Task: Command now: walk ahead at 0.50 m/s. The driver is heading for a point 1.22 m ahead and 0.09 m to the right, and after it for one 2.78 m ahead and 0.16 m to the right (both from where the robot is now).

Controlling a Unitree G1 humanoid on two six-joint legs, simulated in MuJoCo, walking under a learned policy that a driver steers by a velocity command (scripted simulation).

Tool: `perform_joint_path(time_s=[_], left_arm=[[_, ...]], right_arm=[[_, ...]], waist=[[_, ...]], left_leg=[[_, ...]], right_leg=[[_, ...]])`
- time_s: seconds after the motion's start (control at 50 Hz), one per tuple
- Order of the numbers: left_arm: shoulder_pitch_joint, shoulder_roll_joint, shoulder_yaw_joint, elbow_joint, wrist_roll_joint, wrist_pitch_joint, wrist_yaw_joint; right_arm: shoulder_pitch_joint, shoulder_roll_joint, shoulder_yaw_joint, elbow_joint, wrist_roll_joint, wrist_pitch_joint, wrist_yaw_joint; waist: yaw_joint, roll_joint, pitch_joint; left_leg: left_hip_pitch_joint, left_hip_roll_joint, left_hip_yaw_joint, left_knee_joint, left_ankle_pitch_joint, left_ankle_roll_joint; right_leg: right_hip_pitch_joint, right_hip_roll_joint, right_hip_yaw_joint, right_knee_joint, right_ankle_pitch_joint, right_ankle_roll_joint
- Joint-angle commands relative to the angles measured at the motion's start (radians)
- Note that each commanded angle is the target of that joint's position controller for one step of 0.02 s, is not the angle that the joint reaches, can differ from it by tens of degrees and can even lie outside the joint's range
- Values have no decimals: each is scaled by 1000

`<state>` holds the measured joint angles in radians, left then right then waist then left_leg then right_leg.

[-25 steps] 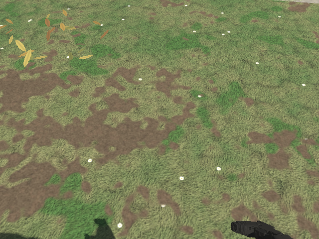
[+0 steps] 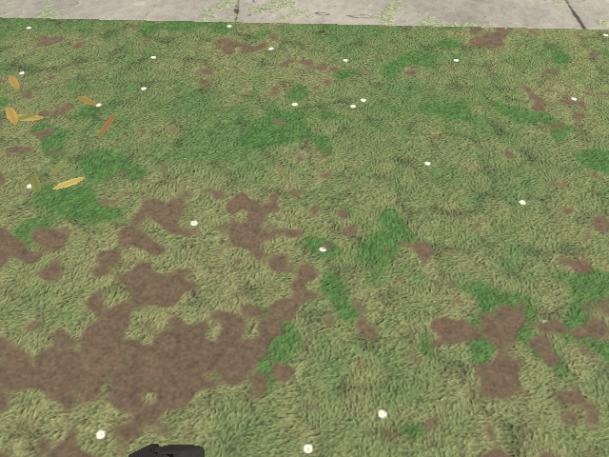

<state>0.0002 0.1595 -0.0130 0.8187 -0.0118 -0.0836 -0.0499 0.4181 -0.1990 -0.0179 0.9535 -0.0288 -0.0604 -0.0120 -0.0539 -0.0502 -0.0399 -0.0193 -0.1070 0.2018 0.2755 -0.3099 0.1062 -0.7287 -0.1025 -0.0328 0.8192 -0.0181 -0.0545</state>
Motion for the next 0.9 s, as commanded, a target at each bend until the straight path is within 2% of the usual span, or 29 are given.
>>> perform_joint_path(time_s=[0.02, 0.06, 0.08, 0.1, 0.12, 0.14, 0.16, 0.18, 0.2, 0.22, 0.24, 0.26, 0.28, 0.32, 0.38, 0.46, 0.52, 0.56, 0.6, 0.62, 0.64, 0.66, 0.68, 0.7, 0.72, 0.76, 0.8, 0.84, 0.9], left_arm=[[-139, 74, 24, -77, 4, -2, 8], [-155, 56, 25, -80, 1, -3, -3], [-138, 56, 29, -73, -4, -5, -10], [-78, 76, 38, -57, -3, -8, -11], [16, 123, 58, -23, -3, -13, -12], [184, 187, 90, 28, 7, -14, -1], [376, 278, 118, 74, 20, -7, 21], [392, 324, 121, 84, 31, 1, 34], [381, 255, 109, 100, 17, 4, 37], [276, 195, 97, 74, 3, 5, 37], [184, 144, 82, 53, 1, 3, 29], [122, 113, 71, 42, 15, -2, 22], [96, 111, 68, 51, 24, -9, 23], [115, 149, 75, 75, 23, -20, 26], [193, 221, 93, 93, 23, -26, 46], [276, 253, 105, 112, 5, -18, 54], [334, 244, 104, 136, 1, -8, 49], [340, 250, 106, 148, 0, 4, 49], [318, 233, 97, 147, -2, 14, 49], [302, 193, 84, 145, 4, 10, 50], [286, 133, 65, 106, 17, -5, 51], [315, 102, 53, 101, 17, -29, 48], [275, 183, 73, 102, 1, -41, 39], [225, 197, 74, 87, -12, -47, 36], [208, 188, 75, 86, -10, -43, 42], [225, 171, 78, 88, 3, -18, 53], [217, 149, 72, 79, 6, -2, 61], [170, 144, 68, 60, 13, -3, 67], [80, 126, 55, 39, 9, -6, 58]], right_arm=[[16, -166, -38, -35, 11, 0, -28], [46, -174, -39, -7, 8, 6, -33], [36, -182, -42, -5, 11, 11, -38], [13, -209, -49, -9, 21, 16, -37], [-22, -215, -53, -17, 21, 23, -33], [-81, -226, -55, -24, 31, 18, -22], [-110, -198, -42, -44, 25, -5, -10], [-8, -29, -4, -49, 11, -40, 14], [-64, -95, -17, -53, 50, -74, 29], [-135, -141, -30, -86, 77, -86, 37], [-171, -148, -34, -96, 72, -79, 34], [-171, -146, -39, -88, 52, -61, 24], [-133, -136, -41, -86, 42, -40, 12], [-127, -101, -29, -94, 34, -14, -4], [-213, -94, -15, -119, 15, -13, -13], [-339, -95, -6, -131, 31, -24, -11], [-423, -119, -9, -142, 42, -32, 5], [-427, -125, -11, -143, 46, -41, 19], [-295, -153, -31, -92, 38, -47, 21], [-124, -214, -58, -43, 29, -51, 15], [6, -308, -84, -17, 18, -44, 9], [50, -316, -85, -8, 21, -39, 15], [10, -237, -63, -17, 31, -39, 16], [-61, -195, -53, -39, 33, -37, 17], [-142, -175, -48, -61, 28, -37, 21], [-228, -124, -33, -70, 17, -39, 29], [-210, -137, -39, -56, 18, -42, 28], [-175, -174, -49, -39, 24, -47, 14], [-148, -197, -59, -26, 33, -45, 2]], waist=[[21, 47, 60], [25, 91, 42], [46, 116, 30], [73, 154, -2], [118, 168, -42], [193, 170, -107], [253, 100, -219], [141, -166, -266], [185, -158, -249], [149, -114, -114], [92, -9, -50], [50, 26, -9], [9, 21, 9], [-11, -3, 28], [19, -13, 14], [83, -9, 7], [124, -13, 17], [111, -35, 23], [30, -31, -23], [-35, 22, -112], [-59, 208, -196], [-57, 399, -247], [-59, 305, -188], [-42, 238, -105], [-7, 172, -56], [60, 170, 6], [71, 162, 20], [64, 133, 24], [40, 124, 32]], left_leg=[[63, 314, -131, -31, 870, -42], [106, 311, -127, 49, 1056, -44], [137, 322, -135, 108, 1134, -32], [169, 335, -144, 175, 1185, -13], [175, 328, -148, 278, 1190, -5], [59, 295, -131, 442, 1123, -5], [-196, 227, -106, 740, 740, -22], [-656, 24, -163, 1113, -207, -75], [-802, 53, -324, 1244, -248, -46], [-847, 118, -317, 1202, -141, -30], [-789, 166, -287, 1138, -58, -35], [-720, 196, -281, 1074, -11, -51], [-644, 223, -289, 1022, 3, -63], [-598, 246, -271, 928, 7, -90], [-603, 270, -243, 714, 138, -113], [-579, 235, -210, 443, 254, -116], [-575, 207, -194, 328, 231, -107], [-541, 190, -182, 271, 175, -80], [-343, 151, -161, 193, 149, -40], [-115, 207, -240, 209, 171, 6], [150, 407, -554, 151, 110, 101], [306, 501, -872, 51, -16, 204], [261, 477, -828, 37, -141, 186], [144, 449, -710, 21, -148, 149], [20, 416, -630, -13, -107, 131], [-175, 367, -508, -74, 35, 112], [-226, 348, -422, -106, 136, 117], [-220, 335, -364, -120, 229, 112], [-210, 313, -291, -128, 267, 91]], right_leg=[[-20, 50, -29, -141, 37, -18], [61, 95, -72, -184, -44, -29], [89, 113, -79, -206, -109, -42], [135, 123, -78, -246, -150, -65], [243, 131, -68, -334, -135, -93], [489, 125, -52, -390, -20, -125], [802, -58, 145, -349, 16, -189], [1092, -293, 619, -379, 44, -368], [1052, -264, 669, -478, -139, -371], [891, -228, 508, -526, -240, -316], [721, -186, 407, -573, -249, -265], [577, -154, 345, -608, -226, -235], [475, -128, 297, -632, -210, -222], [366, -107, 225, -665, -162, -219], [374, -88, 152, -677, -59, -201], [480, -80, 117, -660, -51, -164], [589, -105, 130, -609, -73, -151], [627, -132, 150, -561, -73, -140], [606, -105, 128, -420, 56, -100], [507, -44, 65, -207, 127, -66], [213, 73, -43, 136, -102, -4], [-57, 164, 24, 350, -533, 15], [-168, 95, 104, 491, -512, 1], [-193, 52, 94, 516, -415, -17], [-157, 13, 82, 470, -330, -17], [-33, -30, 99, 360, -244, 2], [4, -36, 85, 272, -203, 27], [10, -36, 76, 142, -114, 35], [75, -17, 52, -70, 4, 43]])
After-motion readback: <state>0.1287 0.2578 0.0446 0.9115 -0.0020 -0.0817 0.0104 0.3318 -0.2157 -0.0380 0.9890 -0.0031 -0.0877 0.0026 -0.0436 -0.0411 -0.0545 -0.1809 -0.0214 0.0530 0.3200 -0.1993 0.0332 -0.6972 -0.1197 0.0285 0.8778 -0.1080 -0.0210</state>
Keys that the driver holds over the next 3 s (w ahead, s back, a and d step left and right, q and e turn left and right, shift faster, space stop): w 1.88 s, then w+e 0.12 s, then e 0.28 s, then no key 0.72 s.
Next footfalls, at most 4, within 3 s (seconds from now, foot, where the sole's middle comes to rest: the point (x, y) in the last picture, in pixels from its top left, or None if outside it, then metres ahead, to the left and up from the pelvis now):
0.16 right None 0.24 -0.13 -0.77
0.62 left None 0.44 0.13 -0.77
1.10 right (355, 386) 0.69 -0.14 -0.77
1.66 left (250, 284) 1.00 0.10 -0.77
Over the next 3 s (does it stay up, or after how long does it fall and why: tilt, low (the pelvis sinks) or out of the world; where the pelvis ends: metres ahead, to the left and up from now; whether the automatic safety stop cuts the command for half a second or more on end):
stays up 1.25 -0.03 0.00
